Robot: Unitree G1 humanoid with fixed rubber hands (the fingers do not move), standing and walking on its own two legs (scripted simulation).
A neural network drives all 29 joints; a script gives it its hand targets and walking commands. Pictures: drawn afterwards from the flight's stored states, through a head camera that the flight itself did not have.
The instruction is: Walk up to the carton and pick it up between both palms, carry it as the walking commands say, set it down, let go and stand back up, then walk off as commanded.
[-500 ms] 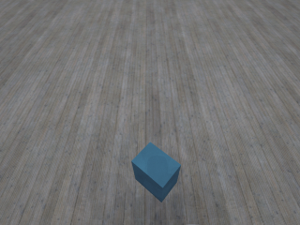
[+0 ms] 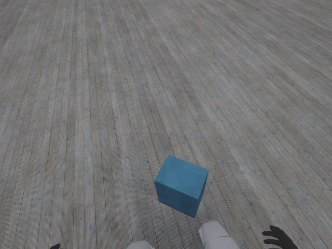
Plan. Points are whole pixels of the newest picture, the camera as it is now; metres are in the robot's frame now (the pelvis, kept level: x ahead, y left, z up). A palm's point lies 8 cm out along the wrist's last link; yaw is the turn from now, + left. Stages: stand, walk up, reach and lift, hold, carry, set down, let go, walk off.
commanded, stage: walk up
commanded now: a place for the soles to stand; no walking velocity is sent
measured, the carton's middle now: (181, 187) +0.51 -0.05 -0.59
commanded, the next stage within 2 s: none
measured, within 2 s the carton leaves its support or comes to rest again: neither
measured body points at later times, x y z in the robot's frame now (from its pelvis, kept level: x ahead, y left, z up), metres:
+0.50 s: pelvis +0.08 +0.08 +0.03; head +0.08 +0.04 +0.48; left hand +0.17 +0.33 -0.07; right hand +0.10 -0.20 -0.11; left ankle +0.20 +0.21 -0.63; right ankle +0.04 -0.04 -0.70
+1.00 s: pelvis +0.15 +0.16 +0.03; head +0.15 +0.15 +0.48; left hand +0.35 +0.35 -0.10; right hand +0.08 -0.11 -0.10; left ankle +0.26 +0.24 -0.70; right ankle +0.10 +0.07 -0.70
